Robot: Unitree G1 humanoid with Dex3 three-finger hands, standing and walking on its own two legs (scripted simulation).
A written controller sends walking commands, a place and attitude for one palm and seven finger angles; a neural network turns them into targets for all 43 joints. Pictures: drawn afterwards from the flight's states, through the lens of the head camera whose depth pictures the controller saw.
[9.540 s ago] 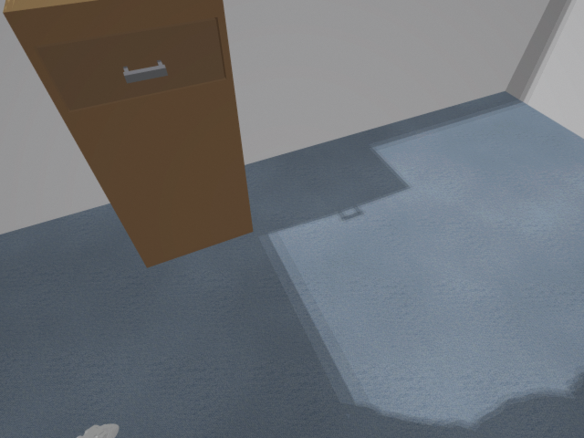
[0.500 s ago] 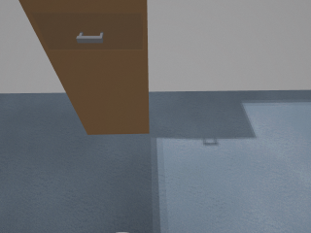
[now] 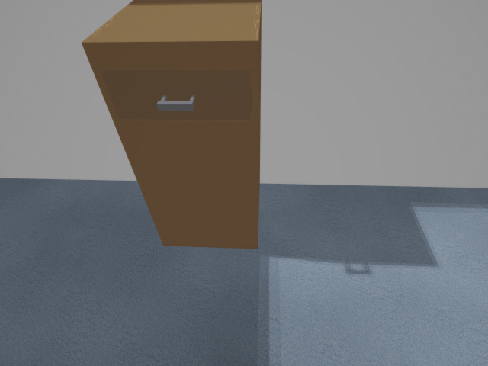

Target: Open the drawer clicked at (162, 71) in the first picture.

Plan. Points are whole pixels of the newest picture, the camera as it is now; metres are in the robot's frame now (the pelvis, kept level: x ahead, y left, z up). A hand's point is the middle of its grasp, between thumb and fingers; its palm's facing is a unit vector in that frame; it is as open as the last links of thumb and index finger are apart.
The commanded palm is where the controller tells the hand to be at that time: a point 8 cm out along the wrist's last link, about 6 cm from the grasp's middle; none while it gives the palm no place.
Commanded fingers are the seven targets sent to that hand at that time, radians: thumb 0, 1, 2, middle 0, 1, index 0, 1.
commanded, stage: take the last steps up to it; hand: left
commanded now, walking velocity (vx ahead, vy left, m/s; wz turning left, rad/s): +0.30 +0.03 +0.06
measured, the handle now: (177, 101) +0.79 +0.25 +0.05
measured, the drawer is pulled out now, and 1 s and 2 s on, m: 0.00 0.00 0.00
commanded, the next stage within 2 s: come to a stop and stand still in 0.56 s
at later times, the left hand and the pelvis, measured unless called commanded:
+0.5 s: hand out of the picture +0.09 +0.23 -0.18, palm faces +0.08 -0.99 -0.15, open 7.4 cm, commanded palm none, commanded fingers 0.00 0.90 0.90 -0.20 -0.30 -0.20 -0.30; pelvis +0.15 +0.07 +0.00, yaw +0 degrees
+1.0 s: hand (172, 276) +0.34 +0.20 -0.15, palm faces +0.05 -0.97 -0.24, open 7.3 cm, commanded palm none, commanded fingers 0.00 0.90 0.90 -0.20 -0.30 -0.20 -0.30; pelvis +0.24 +0.03 +0.00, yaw +1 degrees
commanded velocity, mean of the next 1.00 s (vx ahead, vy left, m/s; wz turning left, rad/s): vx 0.07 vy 0.04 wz -0.01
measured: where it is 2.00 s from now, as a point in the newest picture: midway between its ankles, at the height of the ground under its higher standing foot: outside the picture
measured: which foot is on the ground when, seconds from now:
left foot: up 0.00-0.34, down 0.36-0.78, up 0.80-1.00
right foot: down 0.00-0.36, up 0.38-0.74, down 0.76-1.00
